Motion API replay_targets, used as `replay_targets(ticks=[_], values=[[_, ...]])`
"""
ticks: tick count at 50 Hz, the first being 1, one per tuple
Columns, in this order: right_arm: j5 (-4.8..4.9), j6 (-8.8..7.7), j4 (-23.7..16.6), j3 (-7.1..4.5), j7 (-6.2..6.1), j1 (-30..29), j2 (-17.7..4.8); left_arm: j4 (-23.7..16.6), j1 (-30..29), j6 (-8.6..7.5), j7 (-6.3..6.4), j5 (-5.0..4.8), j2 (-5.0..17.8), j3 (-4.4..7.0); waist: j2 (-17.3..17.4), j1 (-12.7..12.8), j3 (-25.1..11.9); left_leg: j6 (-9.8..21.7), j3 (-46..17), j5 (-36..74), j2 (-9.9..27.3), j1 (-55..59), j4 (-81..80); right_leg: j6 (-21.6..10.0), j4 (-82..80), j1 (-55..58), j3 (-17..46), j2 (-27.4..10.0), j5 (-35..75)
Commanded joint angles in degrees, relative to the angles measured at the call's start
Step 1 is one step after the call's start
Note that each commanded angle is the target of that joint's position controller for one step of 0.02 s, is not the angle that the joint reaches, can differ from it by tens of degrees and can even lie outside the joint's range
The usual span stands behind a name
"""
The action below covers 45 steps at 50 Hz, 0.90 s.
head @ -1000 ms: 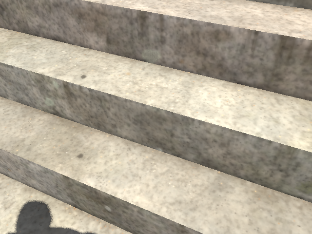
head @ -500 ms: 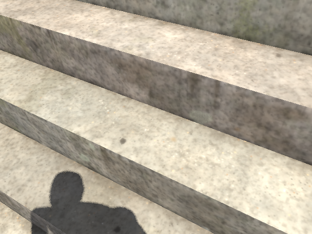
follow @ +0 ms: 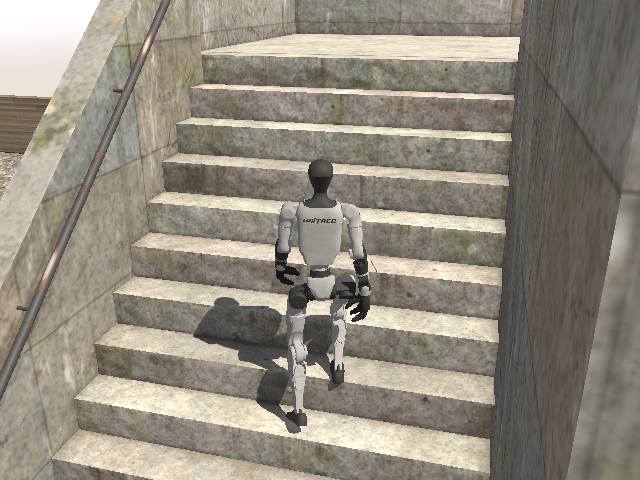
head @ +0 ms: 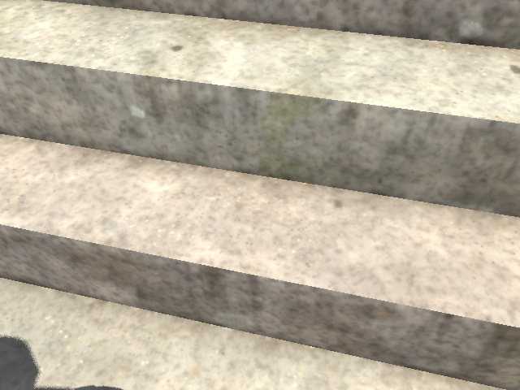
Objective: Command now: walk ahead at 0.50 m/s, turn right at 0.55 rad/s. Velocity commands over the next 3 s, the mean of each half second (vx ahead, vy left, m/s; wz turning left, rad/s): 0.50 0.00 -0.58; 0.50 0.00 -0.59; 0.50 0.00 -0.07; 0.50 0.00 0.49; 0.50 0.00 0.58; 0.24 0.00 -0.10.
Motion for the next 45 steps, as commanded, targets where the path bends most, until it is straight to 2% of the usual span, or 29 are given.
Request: replay_targets(ticks=[1,2,3,4,5,8,9,11,13,15,16,17,18,19,20,22,23,24,25,26,27,28,30,31,34,35,39,42,45], values=[[0.03,1.32,-0.8,-2.07,1.53,-0.2,-8.8,3.9,19.1,1.12,2.06,0.72,10.5,3.12,-2.7,9.5,-1.8,8.6,-8.4,50.8,0.9,-15.4,23.3,-6.7,-29.0,26.8,17.3,2.3,8.7],[0.17,3.18,-1.6,-1.83,2.25,-3.6,-4.6,7.4,27.4,0.72,2.59,2.99,13.1,4.13,-12.7,11.3,0.3,2.5,-12.0,11.4,-6.1,-31.6,49.1,-12.7,-43.6,31.3,38.0,-6.5,9.2],[4.96,0.67,-16.2,-2.36,-2.82,-13.5,-2.3,4.0,14.4,-0.19,5.84,1.92,12.6,5.69,-19.4,3.8,-1.8,-3.0,-15.7,-6.1,-14.2,-29.9,70.5,-14.2,-50.8,30.1,47.2,-6.7,-2.7],[3.2,0.01,-19.5,-1.46,-4.28,-16.4,-0.1,4.2,12.5,-1.11,6.75,1.62,10.8,4.77,-14.5,3.2,2.8,-4.7,-20.8,-8.5,-14.1,-37.5,83.2,-12.5,-50.8,28.1,45.0,-7.0,-2.5],[4.43,2.53,-9.6,-0.9,-2.3,-13.6,-0.4,13.1,29.7,-2.0,2.78,5.63,3.7,2.42,-12.4,9.4,6.0,1.6,-38.2,-0.8,-19.1,-59.0,93.3,-9.8,-46.8,36.4,46.8,-9.5,8.5],[1.58,0.85,-14.7,-0.2,-2.44,-17.5,-1.3,15.9,25.5,-4.14,0.54,3.61,0.9,1.61,-7.1,1.0,7.1,5.3,-34.3,-13.2,-17.9,-73.6,104.0,-8.3,-43.1,40.4,38.0,-9.0,34.1],[2.34,1.64,-16.3,0.17,-3.4,-19.1,-1.6,16.3,24.6,-4.04,-0.04,5.25,0.5,1.2,-5.2,-1.3,5.7,5.3,-30.3,-11.8,-16.5,-74.2,102.0,-8.7,-44.9,39.7,34.1,-8.9,42.4],[3.62,2.84,-17.6,-0.36,-4.72,-21.0,-4.0,11.6,14.5,-5.44,-0.82,4.08,3.5,2.18,-2.4,-5.2,4.6,2.4,-21.6,-10.3,-10.9,-62.9,92.8,-7.2,-53.5,25.5,27.6,-7.4,37.4],[3.32,3.86,-17.8,1.28,-3.8,-23.3,-0.2,14.7,24.0,-6.09,0.38,5.69,2.3,1.69,-10.1,-1.8,8.2,1.8,-20.8,-16.5,-11.3,-70.0,114.9,-10.2,-56.4,24.8,34.1,-9.1,28.5],[2.79,3.51,-20.3,2.06,-4.29,-28.8,-0.3,19.6,33.3,-6.51,0.82,6.96,-1.3,0.62,-6.5,1.3,10.8,4.3,-24.5,-23.0,-11.0,-82.4,114.9,-8.6,-55.0,34.2,35.0,-10.2,24.4],[2.36,3.81,-24.8,2.1,-4.69,-36.2,-1.2,21.3,36.7,-7.2,0.09,7.72,0.4,0.58,-2.4,2.1,6.9,3.5,-21.7,-18.4,-9.3,-77.1,98.2,-6.6,-55.1,34.5,33.7,-8.5,25.4],[2.83,4.2,-27.8,1.64,-5.55,-41.6,-1.8,20.3,37.2,-7.88,0.1,7.1,1.3,1.08,-5.1,3.3,6.3,2.6,-18.9,-19.3,-8.3,-71.3,89.9,-6.5,-57.0,30.1,32.0,-7.6,29.1],[1.85,5.85,-31.5,2.23,-5.65,-47.6,0.5,16.4,32.6,-7.86,-0.06,3.96,2.6,1.7,-8.3,2.3,6.4,-0.9,-9.7,-21.3,-8.5,-55.4,77.5,-10.2,-68.6,17.8,30.4,-8.3,35.8],[3.5,8.69,-35.2,3.68,-5.3,-53.2,4.7,17.8,32.4,-7.55,-1.79,3.17,4.2,1.83,-12.2,0.9,8.8,-3.1,-9.3,-31.0,-10.0,-36.3,69.2,-13.6,-77.8,2.9,34.0,-13.3,47.1],[4.74,8.6,-35.2,2.82,-4.19,-50.7,4.4,15.5,32.6,-9.48,-2.27,1.85,6.8,2.29,-17.3,-0.5,8.1,-6.7,-4.7,-28.1,-13.9,-26.9,70.9,-15.3,-75.3,3.7,34.9,-16.6,79.9],[4.98,8.27,-29.7,-1.19,-3.99,-31.8,-5.6,13.6,27.5,-10.81,-3.84,-0.52,14.5,5.79,-17.6,-7.8,-2.3,-4.2,-8.6,-26.6,-20.1,-26.2,52.0,-11.3,-56.0,33.9,28.0,-17.2,139.9],[5.16,7.59,-23.4,-2.01,-4.55,-15.5,-6.7,14.0,30.5,-11.52,-4.34,3.05,9.3,5.3,-6.2,-7.4,-17.3,3.4,-23.3,-8.3,-12.8,-4.9,48.3,-8.2,-37.5,29.7,25.7,-14.6,134.8],[3.39,8.1,-19.5,-2.78,-5.73,-3.6,-7.5,13.7,30.6,-10.73,-5.58,6.06,2.2,3.65,3.6,-11.0,-20.7,9.6,-47.1,-24.5,-3.9,8.3,25.9,-7.8,-24.2,15.1,27.2,-7.2,97.6],[0.96,9.74,-18.2,-3.35,-4.79,-0.2,-10.8,19.5,29.9,-8.01,-7.48,5.36,2.3,4.71,15.0,-14.4,-10.0,15.9,-74.1,-55.8,6.3,-1.4,2.8,-5.0,12.2,2.5,26.2,1.8,46.3],[1.79,7.65,-16.0,-4.09,-5.54,-4.3,-13.1,18.8,26.7,-7.47,-7.03,1.02,3.8,5.25,4.2,-10.8,4.6,10.9,-72.0,-72.3,6.0,-12.2,1.8,-5.4,28.8,-9.1,24.1,-1.4,46.6],[2.98,6.66,-14.6,-3.47,-5.17,-9.5,-8.8,19.0,25.0,-7.23,-5.47,0.56,3.5,5.33,-0.1,-6.8,7.1,10.0,-63.6,-65.5,7.1,-19.1,6.8,-6.3,34.2,-10.9,23.4,-3.7,47.8],[2.86,5.67,-10.8,-1.38,-4.71,-11.7,0.4,17.2,21.7,-7.17,-3.5,0.98,3.1,5.54,-10.8,-3.5,7.0,8.0,-52.1,-54.6,6.5,-20.8,10.0,-8.3,33.8,-12.0,23.5,-4.0,47.0],[4.16,3.5,-7.5,1.61,-5.15,-18.9,10.1,13.7,19.0,-5.74,-2.5,0.68,-0.9,4.26,-11.1,2.7,5.4,1.5,-33.3,-36.1,2.3,-23.0,8.7,-10.9,35.1,-12.4,23.7,-5.7,43.6],[4.31,2.5,-7.9,1.43,-5.99,-21.3,10.4,13.5,20.4,-4.84,-2.51,0.42,-2.8,3.9,-9.2,4.3,5.3,0.3,-24.9,-30.0,1.0,-22.8,7.2,-10.2,33.5,-12.9,22.4,-6.1,39.0],[1.05,1.18,-8.5,-0.81,-6.01,-19.6,5.0,7.7,12.1,-4.33,-2.55,0.05,-2.7,2.39,-9.4,4.3,4.0,-1.5,-8.7,-20.8,-1.5,-24.0,-1.7,-7.8,28.0,-10.5,12.3,-7.9,36.0],[0.26,2.12,-8.5,-1.42,-5.34,-19.1,1.8,8.1,11.6,-4.2,-2.93,-0.63,-2.2,1.82,-3.9,3.7,3.5,0.9,-9.9,-18.7,0.1,-23.9,-6.1,-8.3,38.0,-9.7,10.9,-8.4,34.7],[-1.8,2.27,2.5,0.71,-4.1,5.2,3.6,3.9,2.3,-4.01,-1.14,0.32,-0.3,0.4,-6.3,-2.8,8.6,3.8,-17.7,-17.3,7.9,8.7,-4.9,-14.9,56.4,-48.3,20.3,-6.3,31.8],[-2.53,1.2,4.1,1.45,-3.23,5.6,3.4,-1.8,-5.1,-2.86,0.09,-0.06,0.4,-0.34,-5.3,-1.4,7.7,1.9,-10.2,-17.3,5.7,9.5,-9.2,-15.4,47.6,-48.5,14.7,-9.7,31.8],[-3.63,0.04,5.3,1.62,-1.64,9.4,4.1,-8.7,-14.9,1.86,1.16,1.46,1.1,-1.15,-4.6,-0.8,6.4,1.2,-4.5,-9.2,4.6,4.3,-16.0,-14.8,28.6,-38.5,7.1,-16.0,33.4]])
